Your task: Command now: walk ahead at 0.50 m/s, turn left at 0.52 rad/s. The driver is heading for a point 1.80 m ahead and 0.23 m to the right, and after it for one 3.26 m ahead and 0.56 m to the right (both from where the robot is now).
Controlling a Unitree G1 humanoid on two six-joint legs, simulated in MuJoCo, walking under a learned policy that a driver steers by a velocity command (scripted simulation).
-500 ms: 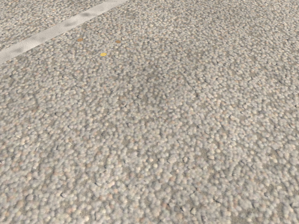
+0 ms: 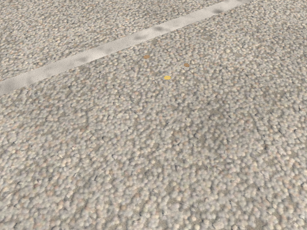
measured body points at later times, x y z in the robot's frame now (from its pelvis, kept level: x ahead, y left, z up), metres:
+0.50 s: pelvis +0.25 +0.07 +0.00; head +0.27 +0.09 +0.45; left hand +0.30 +0.33 -0.14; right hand +0.29 -0.18 -0.14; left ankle +0.22 +0.11 -0.75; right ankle +0.36 -0.09 -0.67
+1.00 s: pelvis +0.54 +0.06 +0.00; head +0.55 +0.06 +0.45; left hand +0.52 +0.32 -0.14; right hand +0.64 -0.18 -0.15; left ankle +0.50 +0.21 -0.66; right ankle +0.57 +0.01 -0.75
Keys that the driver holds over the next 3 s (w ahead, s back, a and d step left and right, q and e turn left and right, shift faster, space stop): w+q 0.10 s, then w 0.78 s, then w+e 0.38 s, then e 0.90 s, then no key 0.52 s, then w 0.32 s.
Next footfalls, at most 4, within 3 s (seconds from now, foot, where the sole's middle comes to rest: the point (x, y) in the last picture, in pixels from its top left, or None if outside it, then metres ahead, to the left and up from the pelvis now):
0.22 left None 0.26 0.12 -0.78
0.80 right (163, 204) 0.61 0.01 -0.78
1.34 left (121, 154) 0.87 0.23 -0.78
1.82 right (165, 157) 0.85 0.00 -0.78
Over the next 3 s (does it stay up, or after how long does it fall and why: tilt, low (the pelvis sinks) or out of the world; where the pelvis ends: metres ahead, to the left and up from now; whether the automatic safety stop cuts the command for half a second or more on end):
stays up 0.86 0.12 -0.01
